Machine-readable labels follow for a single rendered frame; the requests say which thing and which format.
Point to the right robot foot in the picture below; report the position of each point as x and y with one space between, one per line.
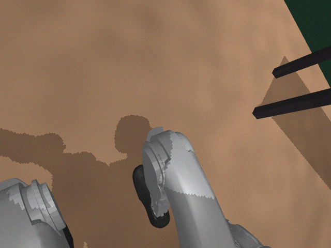
144 196

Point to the left robot foot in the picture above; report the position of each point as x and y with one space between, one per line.
68 237

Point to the right robot hand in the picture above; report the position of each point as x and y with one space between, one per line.
242 237

